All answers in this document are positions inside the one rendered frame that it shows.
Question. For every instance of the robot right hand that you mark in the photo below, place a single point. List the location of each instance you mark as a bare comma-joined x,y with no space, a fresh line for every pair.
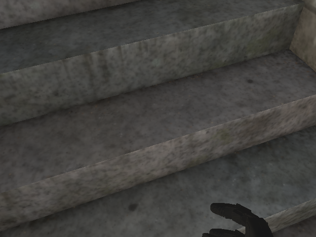
255,226

